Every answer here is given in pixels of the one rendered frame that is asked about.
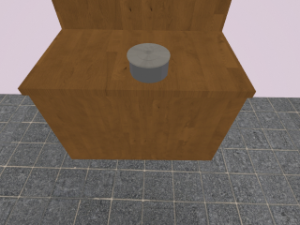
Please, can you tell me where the knob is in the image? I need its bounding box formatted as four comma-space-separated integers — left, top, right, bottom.
143, 45, 154, 54

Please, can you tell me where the lid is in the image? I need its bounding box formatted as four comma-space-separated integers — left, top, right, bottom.
127, 43, 171, 68

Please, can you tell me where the pot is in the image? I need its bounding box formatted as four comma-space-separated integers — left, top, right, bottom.
129, 61, 169, 83

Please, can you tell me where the table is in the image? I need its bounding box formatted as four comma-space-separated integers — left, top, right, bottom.
18, 0, 256, 161

